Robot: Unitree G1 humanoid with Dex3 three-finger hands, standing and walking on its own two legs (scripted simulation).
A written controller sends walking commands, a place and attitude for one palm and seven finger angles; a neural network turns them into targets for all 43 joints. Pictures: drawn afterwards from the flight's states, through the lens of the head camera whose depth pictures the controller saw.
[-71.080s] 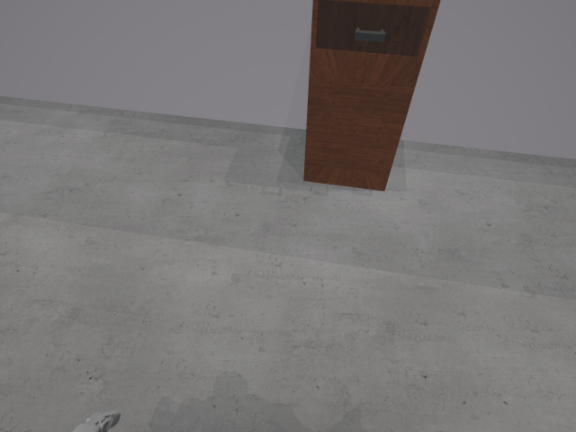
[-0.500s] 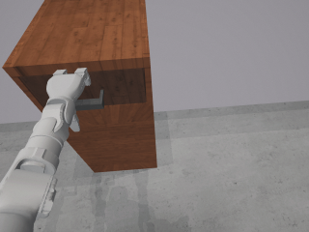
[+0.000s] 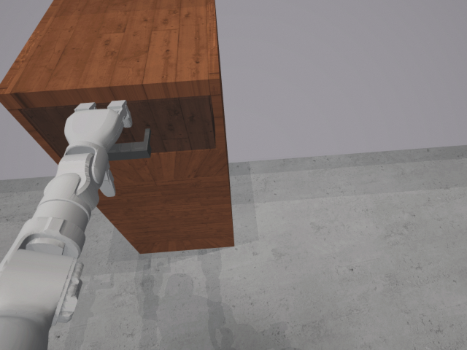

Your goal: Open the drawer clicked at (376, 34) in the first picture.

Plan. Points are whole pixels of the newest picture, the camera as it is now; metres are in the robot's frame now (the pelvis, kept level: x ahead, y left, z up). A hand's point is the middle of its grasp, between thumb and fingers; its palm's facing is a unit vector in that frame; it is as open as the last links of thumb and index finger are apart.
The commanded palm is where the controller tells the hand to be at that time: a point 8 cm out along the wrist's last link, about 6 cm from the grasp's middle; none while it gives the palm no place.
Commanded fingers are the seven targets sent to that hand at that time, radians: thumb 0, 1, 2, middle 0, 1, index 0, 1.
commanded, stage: re-aim the fingers above the handle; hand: left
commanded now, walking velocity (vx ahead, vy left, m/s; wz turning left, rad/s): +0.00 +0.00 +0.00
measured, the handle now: (126, 143) +0.53 +0.23 +0.01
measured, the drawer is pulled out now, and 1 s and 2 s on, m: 0.00 0.00 0.00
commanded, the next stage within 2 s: lower the fingers behind the handle in 1.68 s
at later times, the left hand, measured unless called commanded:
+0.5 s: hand (106, 157) +0.44 +0.23 +0.07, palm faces -0.05 +0.00 -1.00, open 13.8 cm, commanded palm +0.43 +0.24 +0.13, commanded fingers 0.00 -0.50 0.30 -0.30 -1.20 -0.30 -1.20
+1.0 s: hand (126, 146) +0.46 +0.20 +0.07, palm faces +0.01 -0.03 -1.00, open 13.8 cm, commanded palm +0.43 +0.23 +0.13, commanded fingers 0.00 -0.50 0.30 -0.30 -1.20 -0.30 -1.20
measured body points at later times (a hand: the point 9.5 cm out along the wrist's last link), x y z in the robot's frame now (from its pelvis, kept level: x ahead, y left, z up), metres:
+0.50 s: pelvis -0.01 +0.01 +0.00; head +0.05 +0.00 +0.45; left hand +0.44 +0.23 +0.12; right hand +0.05 -0.26 -0.13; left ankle -0.03 +0.12 -0.73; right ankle +0.00 -0.11 -0.72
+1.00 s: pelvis +0.00 +0.01 +0.00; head +0.06 -0.01 +0.45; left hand +0.46 +0.20 +0.12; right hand +0.04 -0.26 -0.14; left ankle -0.03 +0.12 -0.72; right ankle +0.00 -0.11 -0.72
